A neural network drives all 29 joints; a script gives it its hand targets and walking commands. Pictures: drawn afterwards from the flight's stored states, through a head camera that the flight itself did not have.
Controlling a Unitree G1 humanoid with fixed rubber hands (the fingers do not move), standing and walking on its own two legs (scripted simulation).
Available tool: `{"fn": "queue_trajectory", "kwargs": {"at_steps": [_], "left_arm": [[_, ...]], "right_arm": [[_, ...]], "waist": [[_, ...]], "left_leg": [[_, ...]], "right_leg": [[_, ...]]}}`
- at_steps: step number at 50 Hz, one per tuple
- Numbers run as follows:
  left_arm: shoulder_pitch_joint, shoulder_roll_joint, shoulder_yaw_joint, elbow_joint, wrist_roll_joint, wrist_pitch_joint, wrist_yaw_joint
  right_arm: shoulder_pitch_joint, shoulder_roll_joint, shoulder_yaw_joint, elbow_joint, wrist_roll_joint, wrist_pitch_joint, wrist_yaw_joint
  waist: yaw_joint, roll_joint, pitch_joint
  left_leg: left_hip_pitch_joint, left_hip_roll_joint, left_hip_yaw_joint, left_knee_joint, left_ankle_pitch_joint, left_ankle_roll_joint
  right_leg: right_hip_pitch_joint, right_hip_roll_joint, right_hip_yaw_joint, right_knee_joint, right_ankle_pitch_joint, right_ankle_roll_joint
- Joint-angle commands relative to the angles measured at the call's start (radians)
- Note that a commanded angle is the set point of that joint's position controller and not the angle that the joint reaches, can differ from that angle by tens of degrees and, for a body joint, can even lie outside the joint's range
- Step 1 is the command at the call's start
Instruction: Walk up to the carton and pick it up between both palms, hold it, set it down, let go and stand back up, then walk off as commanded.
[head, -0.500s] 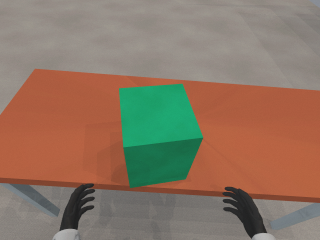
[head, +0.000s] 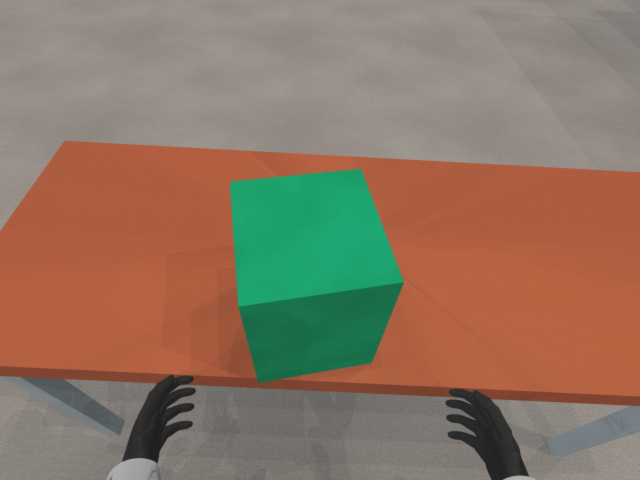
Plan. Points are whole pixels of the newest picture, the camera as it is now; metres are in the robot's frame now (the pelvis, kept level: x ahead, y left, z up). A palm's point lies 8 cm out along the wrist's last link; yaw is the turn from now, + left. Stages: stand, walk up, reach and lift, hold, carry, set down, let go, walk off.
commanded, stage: set down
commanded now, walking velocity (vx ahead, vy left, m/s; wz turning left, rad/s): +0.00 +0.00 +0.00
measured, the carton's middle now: (307, 280) +0.38 +0.06 +0.00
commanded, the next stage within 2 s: let go in 0.88 s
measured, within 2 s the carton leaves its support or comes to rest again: neither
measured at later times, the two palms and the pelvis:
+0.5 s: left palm (146, 449) +0.16 +0.23 -0.06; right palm (494, 468) +0.17 -0.20 -0.07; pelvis +0.00 +0.00 +0.00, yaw +0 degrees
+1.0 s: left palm (145, 454) +0.15 +0.23 -0.07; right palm out of the picture +0.16 -0.20 -0.09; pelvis +0.00 +0.00 +0.00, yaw +0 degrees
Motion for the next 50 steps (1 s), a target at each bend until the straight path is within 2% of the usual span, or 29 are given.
{"fn": "queue_trajectory", "kwargs": {"at_steps": [1, 2, 4, 7, 8, 9, 10, 12, 15, 17, 20, 22, 23, 24, 25, 26, 27, 28, 29, 30, 32, 33, 38, 39, 43, 44, 46, 47, 50], "left_arm": [[-0.051, 0.151, 0.049, 0.009, 0.014, -0.032, -0.027], [-0.053, 0.150, 0.043, -0.005, 0.018, -0.027, -0.025], [-0.064, 0.142, 0.029, -0.048, 0.015, -0.026, -0.015], [-0.109, 0.166, 0.034, 0.007, 0.011, -0.005, -0.023], [-0.119, 0.175, 0.019, 0.026, 0.015, 0.011, -0.024], [-0.132, 0.174, 0.010, -0.005, 0.014, 0.010, -0.014], [-0.115, 0.172, 0.017, -0.033, 0.013, 0.009, -0.007], [-0.144, 0.184, 0.004, -0.014, 0.009, 0.027, -0.009], [-0.134, 0.183, 0.006, 0.051, 0.016, 0.053, -0.022], [-0.139, 0.186, -0.002, 0.034, 0.006, 0.053, -0.025], [-0.119, 0.198, 0.026, 0.064, 0.015, 0.060, -0.039], [-0.105, 0.195, 0.022, 0.008, 0.006, 0.040, -0.036], [-0.111, 0.192, 0.030, 0.028, 0.021, 0.050, -0.041], [-0.106, 0.192, 0.028, 0.098, 0.034, 0.064, -0.054], [-0.120, 0.203, 0.038, 0.064, 0.038, 0.056, -0.054], [-0.098, 0.195, 0.043, 0.073, 0.042, 0.054, -0.055], [-0.101, 0.203, 0.054, 0.080, 0.047, 0.057, -0.063], [-0.092, 0.195, 0.046, 0.008, 0.040, 0.041, -0.049], [-0.091, 0.205, 0.053, 0.091, 0.051, 0.055, -0.067], [-0.078, 0.200, 0.052, 0.032, 0.046, 0.036, -0.057], [-0.089, 0.196, 0.052, 0.079, 0.059, 0.039, -0.066], [-0.090, 0.189, 0.061, 0.096, 0.080, 0.047, -0.065], [-0.084, 0.186, 0.051, 0.092, 0.065, 0.042, -0.067], [-0.100, 0.177, 0.050, 0.116, 0.086, 0.053, -0.062], [-0.124, 0.190, 0.037, 0.070, 0.061, 0.046, -0.054], [-0.120, 0.184, 0.027, 0.106, 0.058, 0.053, -0.056], [-0.127, 0.184, 0.020, 0.094, 0.053, 0.054, -0.053], [-0.129, 0.169, 0.005, 0.118, 0.053, 0.060, -0.052], [-0.135, 0.172, 0.005, 0.124, 0.054, 0.071, -0.047]], "right_arm": [[-0.050, -0.035, -0.047, 0.012, -0.092, -0.059, -0.043], [-0.055, -0.043, -0.053, 0.022, -0.094, -0.054, -0.043], [-0.060, -0.050, -0.069, -0.007, -0.086, -0.056, -0.035], [-0.069, -0.011, -0.067, 0.025, -0.114, -0.035, -0.044], [-0.082, 0.001, -0.076, 0.059, -0.126, -0.019, -0.047], [-0.103, 0.000, -0.085, 0.031, -0.124, -0.020, -0.041], [-0.095, -0.013, -0.095, 0.017, -0.116, -0.026, -0.036], [-0.112, 0.004, -0.103, 0.041, -0.129, -0.013, -0.039], [-0.105, 0.012, -0.102, 0.089, -0.154, 0.008, -0.046], [-0.118, 0.001, -0.106, 0.066, -0.161, 0.007, -0.050], [-0.100, 0.015, -0.083, 0.087, -0.167, 0.003, -0.066], [-0.094, 0.001, -0.104, 0.058, -0.154, -0.022, -0.065], [-0.091, 0.001, -0.100, 0.112, -0.157, -0.016, -0.065], [-0.083, 0.010, -0.091, 0.162, -0.168, -0.013, -0.073], [-0.094, 0.012, -0.087, 0.149, -0.169, -0.020, -0.073], [-0.089, 0.010, -0.081, 0.146, -0.163, -0.032, -0.076], [-0.078, 0.021, -0.074, 0.165, -0.162, -0.034, -0.081], [-0.095, -0.008, -0.086, 0.116, -0.143, -0.053, -0.071], [-0.089, 0.017, -0.071, 0.183, -0.162, -0.048, -0.083], [-0.089, -0.005, -0.079, 0.134, -0.149, -0.071, -0.076], [-0.084, -0.003, -0.070, 0.189, -0.151, -0.073, -0.082], [-0.090, -0.006, -0.066, 0.233, -0.151, -0.072, -0.081], [-0.122, -0.017, -0.075, 0.205, -0.163, -0.090, -0.080], [-0.132, -0.023, -0.073, 0.252, -0.160, -0.085, -0.069], [-0.137, -0.014, -0.089, 0.208, -0.166, -0.087, -0.068], [-0.136, -0.021, -0.095, 0.239, -0.167, -0.081, -0.066], [-0.143, -0.027, -0.107, 0.241, -0.178, -0.073, -0.066], [-0.161, -0.040, -0.115, 0.254, -0.181, -0.069, -0.062], [-0.159, -0.037, -0.119, 0.249, -0.187, -0.053, -0.058]], "waist": [[-0.075, -0.049, -0.091], [-0.079, -0.012, -0.079], [-0.074, 0.000, -0.093], [-0.079, 0.005, -0.066], [-0.083, 0.033, -0.042], [-0.082, 0.045, -0.050], [-0.071, 0.057, -0.073], [-0.084, 0.051, -0.053], [-0.085, 0.050, -0.030], [-0.081, 0.036, -0.058], [-0.083, 0.005, -0.073], [-0.078, 0.004, -0.121], [-0.089, 0.026, -0.093], [-0.098, 0.013, -0.087], [-0.091, 0.033, -0.095], [-0.085, 0.014, -0.112], [-0.093, 0.025, -0.104], [-0.089, 0.026, -0.145], [-0.095, 0.017, -0.096], [-0.083, 0.014, -0.144], [-0.101, 0.016, -0.131], [-0.099, 0.042, -0.132], [-0.089, 0.027, -0.127], [-0.091, 0.063, -0.113], [-0.095, 0.041, -0.130], [-0.105, 0.043, -0.109], [-0.110, 0.039, -0.101], [-0.104, 0.024, -0.096], [-0.098, 0.041, -0.079]], "left_leg": [[0.309, -0.095, 0.109, -0.026, 0.160, 0.051], [0.321, -0.094, 0.108, -0.029, 0.160, 0.047], [0.333, -0.084, 0.104, -0.031, 0.165, 0.047], [0.318, -0.085, 0.112, -0.032, 0.099, 0.055], [0.318, -0.086, 0.113, -0.040, 0.057, 0.055], [0.320, -0.081, 0.110, -0.043, 0.048, 0.054], [0.333, -0.076, 0.107, -0.036, 0.073, 0.050], [0.313, -0.081, 0.114, -0.042, 0.025, 0.055], [0.318, -0.081, 0.123, -0.045, 0.028, 0.058], [0.318, -0.082, 0.124, -0.035, 0.031, 0.059], [0.306, -0.092, 0.130, -0.022, 0.088, 0.064], [0.318, -0.088, 0.116, -0.009, 0.135, 0.057], [0.339, -0.088, 0.114, -0.008, 0.134, 0.053], [0.337, -0.092, 0.119, -0.005, 0.126, 0.054], [0.327, -0.095, 0.115, -0.002, 0.147, 0.052], [0.337, -0.094, 0.115, 0.006, 0.182, 0.048], [0.333, -0.098, 0.114, 0.011, 0.177, 0.048], [0.352, -0.092, 0.102, 0.014, 0.223, 0.043], [0.333, -0.099, 0.110, 0.016, 0.195, 0.047], [0.348, -0.094, 0.103, 0.024, 0.247, 0.040], [0.361, -0.098, 0.101, 0.029, 0.252, 0.037], [0.359, -0.097, 0.099, 0.028, 0.251, 0.031], [0.377, -0.092, 0.102, 0.034, 0.252, 0.031], [0.368, -0.087, 0.094, 0.027, 0.222, 0.031], [0.397, -0.083, 0.095, 0.028, 0.223, 0.037], [0.390, -0.081, 0.090, 0.027, 0.195, 0.038], [0.394, -0.080, 0.096, 0.020, 0.169, 0.039], [0.391, -0.075, 0.097, 0.012, 0.157, 0.039], [0.362, -0.077, 0.100, 0.008, 0.120, 0.041]], "right_leg": [[0.118, -0.039, 0.041, -0.103, 0.296, 0.066], [0.100, -0.037, 0.038, -0.110, 0.261, 0.057], [0.083, -0.030, 0.028, -0.109, 0.206, 0.051], [0.053, -0.034, 0.035, -0.123, 0.091, 0.044], [0.030, -0.037, 0.035, -0.135, 0.026, 0.036], [0.013, -0.033, 0.025, -0.131, -0.008, 0.030], [0.010, -0.029, 0.019, -0.122, 0.009, 0.020], [0.013, -0.034, 0.022, -0.131, -0.033, 0.022], [0.009, -0.040, 0.023, -0.130, -0.020, 0.027], [0.011, -0.033, 0.016, -0.120, -0.019, 0.027], [0.071, -0.045, 0.025, -0.105, 0.115, 0.046], [0.094, -0.037, 0.016, -0.087, 0.179, 0.049], [0.076, -0.038, 0.021, -0.099, 0.185, 0.049], [0.079, -0.037, 0.022, -0.099, 0.187, 0.053], [0.092, -0.043, 0.025, -0.093, 0.233, 0.054], [0.098, -0.034, 0.019, -0.084, 0.277, 0.059], [0.118, -0.045, 0.028, -0.087, 0.309, 0.061], [0.119, -0.030, 0.012, -0.076, 0.339, 0.060], [0.112, -0.040, 0.025, -0.086, 0.339, 0.063], [0.124, -0.029, 0.013, -0.072, 0.395, 0.061], [0.124, -0.037, 0.024, -0.078, 0.441, 0.070], [0.124, -0.030, 0.017, -0.074, 0.419, 0.067], [0.104, -0.021, 0.009, -0.072, 0.390, 0.064], [0.090, -0.025, 0.012, -0.079, 0.357, 0.059], [0.056, -0.015, -0.001, -0.084, 0.290, 0.051], [0.047, -0.018, 0.000, -0.088, 0.271, 0.049], [0.028, -0.014, -0.008, -0.091, 0.227, 0.050], [0.015, -0.005, -0.019, -0.095, 0.193, 0.049], [0.010, -0.008, -0.014, -0.089, 0.143, 0.042]]}}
